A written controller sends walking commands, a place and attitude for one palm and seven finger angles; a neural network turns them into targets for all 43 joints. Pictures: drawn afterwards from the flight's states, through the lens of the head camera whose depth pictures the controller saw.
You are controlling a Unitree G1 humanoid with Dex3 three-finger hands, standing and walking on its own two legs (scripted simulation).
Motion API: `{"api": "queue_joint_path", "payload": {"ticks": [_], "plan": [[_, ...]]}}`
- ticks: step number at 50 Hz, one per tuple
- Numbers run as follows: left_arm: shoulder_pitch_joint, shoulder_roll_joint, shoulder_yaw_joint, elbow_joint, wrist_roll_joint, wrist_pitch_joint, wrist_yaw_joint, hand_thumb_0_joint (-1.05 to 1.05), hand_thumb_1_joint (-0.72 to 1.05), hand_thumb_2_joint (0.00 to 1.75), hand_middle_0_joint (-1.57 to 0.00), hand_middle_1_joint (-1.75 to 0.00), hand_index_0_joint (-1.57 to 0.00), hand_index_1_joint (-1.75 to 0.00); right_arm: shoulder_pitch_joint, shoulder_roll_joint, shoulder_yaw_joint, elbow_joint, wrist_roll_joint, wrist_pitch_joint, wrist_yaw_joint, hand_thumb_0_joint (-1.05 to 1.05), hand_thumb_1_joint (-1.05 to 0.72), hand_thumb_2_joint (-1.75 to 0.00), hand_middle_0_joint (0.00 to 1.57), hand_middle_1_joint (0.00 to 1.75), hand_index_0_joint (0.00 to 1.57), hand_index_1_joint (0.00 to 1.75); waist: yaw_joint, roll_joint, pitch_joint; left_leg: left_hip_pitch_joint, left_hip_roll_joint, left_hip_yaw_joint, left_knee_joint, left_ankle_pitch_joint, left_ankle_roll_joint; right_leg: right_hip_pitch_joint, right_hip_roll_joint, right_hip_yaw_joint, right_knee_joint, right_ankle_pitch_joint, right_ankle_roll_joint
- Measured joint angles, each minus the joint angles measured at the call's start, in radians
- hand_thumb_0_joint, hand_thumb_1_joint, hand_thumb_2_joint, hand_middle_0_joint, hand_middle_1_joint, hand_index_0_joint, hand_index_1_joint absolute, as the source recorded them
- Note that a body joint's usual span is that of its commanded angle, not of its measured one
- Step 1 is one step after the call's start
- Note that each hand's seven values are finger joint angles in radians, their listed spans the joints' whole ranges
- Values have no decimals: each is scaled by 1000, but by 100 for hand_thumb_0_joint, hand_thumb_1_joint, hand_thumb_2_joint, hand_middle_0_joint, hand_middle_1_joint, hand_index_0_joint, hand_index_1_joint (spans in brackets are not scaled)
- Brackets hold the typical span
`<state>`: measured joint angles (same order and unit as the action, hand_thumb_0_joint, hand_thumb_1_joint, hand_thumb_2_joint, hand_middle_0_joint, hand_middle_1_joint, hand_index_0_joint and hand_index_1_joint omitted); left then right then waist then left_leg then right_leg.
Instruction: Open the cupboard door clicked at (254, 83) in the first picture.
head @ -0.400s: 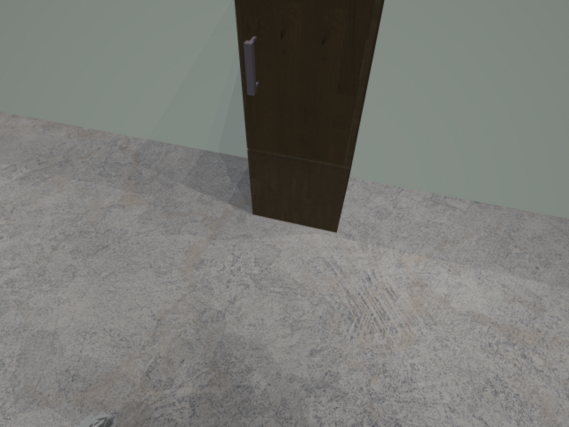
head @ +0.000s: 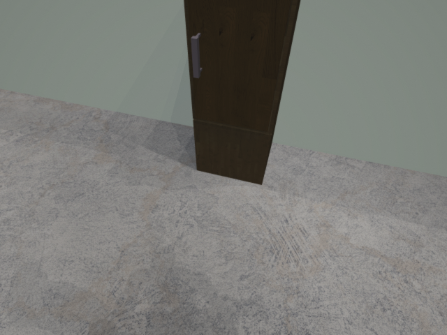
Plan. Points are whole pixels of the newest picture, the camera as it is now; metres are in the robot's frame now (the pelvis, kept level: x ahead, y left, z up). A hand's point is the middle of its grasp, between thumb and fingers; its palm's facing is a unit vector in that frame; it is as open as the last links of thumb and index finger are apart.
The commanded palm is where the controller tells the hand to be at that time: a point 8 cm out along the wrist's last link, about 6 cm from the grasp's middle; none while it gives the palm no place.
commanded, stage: stand and wait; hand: left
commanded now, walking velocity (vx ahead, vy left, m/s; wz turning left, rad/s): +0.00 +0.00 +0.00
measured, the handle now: (197, 55) +1.12 +0.18 -0.01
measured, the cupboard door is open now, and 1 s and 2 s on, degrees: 0 0 0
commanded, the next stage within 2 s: look at it before walking up in 0.42 s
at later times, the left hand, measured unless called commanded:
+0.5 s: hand out of the picture +0.06 +0.25 -0.15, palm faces -0.03 -0.94 -0.34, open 7.4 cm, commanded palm none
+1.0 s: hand out of the picture +0.08 +0.24 -0.15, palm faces -0.03 -0.94 -0.34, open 7.4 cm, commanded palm none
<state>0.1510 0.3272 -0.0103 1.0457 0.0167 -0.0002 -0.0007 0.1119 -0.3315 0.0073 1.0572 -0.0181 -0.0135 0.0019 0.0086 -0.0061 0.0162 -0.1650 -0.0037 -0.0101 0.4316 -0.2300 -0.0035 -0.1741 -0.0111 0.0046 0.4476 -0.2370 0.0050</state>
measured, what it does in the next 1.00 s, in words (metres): stands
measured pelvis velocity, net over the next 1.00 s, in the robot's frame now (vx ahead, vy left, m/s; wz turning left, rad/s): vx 0.00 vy -0.01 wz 0.00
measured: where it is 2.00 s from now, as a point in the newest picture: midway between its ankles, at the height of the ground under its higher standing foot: outside the picture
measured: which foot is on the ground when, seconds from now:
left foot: down 0.00-1.00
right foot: down 0.00-1.00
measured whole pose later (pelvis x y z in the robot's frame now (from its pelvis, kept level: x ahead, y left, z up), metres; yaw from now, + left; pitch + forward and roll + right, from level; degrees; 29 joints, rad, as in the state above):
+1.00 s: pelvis +0.00 -0.01 +0.00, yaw +0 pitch -2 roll +0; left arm 0.14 0.34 -0.01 1.08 0.02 -0.01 0.00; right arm 0.11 -0.34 0.01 1.11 -0.01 -0.02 0.00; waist 0.01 0.00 0.03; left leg -0.14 0.01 -0.01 0.37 -0.20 -0.01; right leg -0.15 0.00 0.01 0.39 -0.21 0.00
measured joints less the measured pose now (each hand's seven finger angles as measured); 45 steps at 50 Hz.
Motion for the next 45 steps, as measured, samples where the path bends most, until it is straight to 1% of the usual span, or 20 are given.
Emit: {"api": "queue_joint_path", "payload": {"ticks": [16, 29, 45], "plan": [[9, 17, 4, 43, -1, 0, 0, 1, 91, 90, -20, -30, -20, -30, 39, -13, -1, 60, 4, 3, 2, 0, -90, -90, 20, 30, 20, 30, -7, 3, 16, -3, 6, 0, -27, 25, -4, -3, 6, 0, -30, 28, -4], [-11, 10, 3, 37, 1, -4, -1, 1, 91, 90, -20, -30, -20, -30, 19, -5, 1, 57, 4, -2, 3, 0, -90, -90, 20, 30, 20, 30, -7, 5, 9, 0, 6, 3, -39, 31, -5, -4, 6, 3, -37, 31, -3], [-15, 12, 3, 38, 0, -7, 1, 1, 91, 90, -20, -30, -20, -30, 0, -9, 3, 53, 6, -5, 1, 0, -90, -90, 20, 30, 20, 30, -4, 5, 12, 18, 9, 1, -54, 26, -9, 13, 9, 1, -49, 25, -7]]}}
